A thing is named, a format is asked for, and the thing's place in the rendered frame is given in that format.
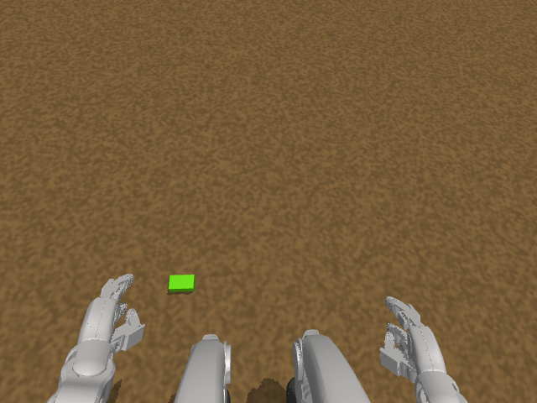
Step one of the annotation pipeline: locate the right robot hand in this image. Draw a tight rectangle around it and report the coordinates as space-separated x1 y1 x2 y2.
380 296 446 383

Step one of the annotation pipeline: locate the small box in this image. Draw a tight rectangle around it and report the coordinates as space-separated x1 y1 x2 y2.
169 275 196 292

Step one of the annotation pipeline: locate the left robot hand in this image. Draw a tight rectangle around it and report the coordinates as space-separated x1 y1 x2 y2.
77 274 145 355

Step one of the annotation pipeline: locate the left robot arm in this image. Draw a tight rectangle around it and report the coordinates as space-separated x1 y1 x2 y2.
46 339 116 403

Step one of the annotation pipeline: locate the right robot arm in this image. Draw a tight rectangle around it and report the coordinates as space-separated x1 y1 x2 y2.
414 371 467 403

